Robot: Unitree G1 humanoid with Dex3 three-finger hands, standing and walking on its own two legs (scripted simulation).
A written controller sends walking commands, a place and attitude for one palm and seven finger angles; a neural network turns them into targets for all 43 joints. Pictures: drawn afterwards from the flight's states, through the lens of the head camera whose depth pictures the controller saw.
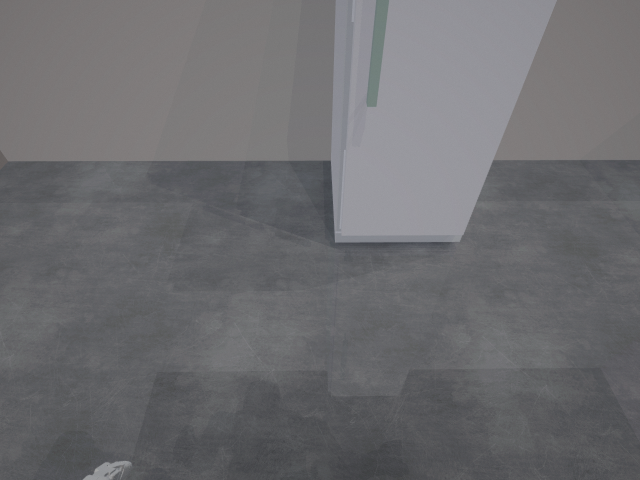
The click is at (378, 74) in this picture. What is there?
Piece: fridge door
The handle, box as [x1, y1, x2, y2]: [366, 0, 388, 106]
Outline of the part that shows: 388,0 376,0 366,100 367,106 376,106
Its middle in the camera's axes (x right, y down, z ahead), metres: +0.14 -0.56 +0.95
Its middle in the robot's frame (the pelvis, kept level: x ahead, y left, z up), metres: +1.11 -0.09 +0.17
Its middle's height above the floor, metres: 0.94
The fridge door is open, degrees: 0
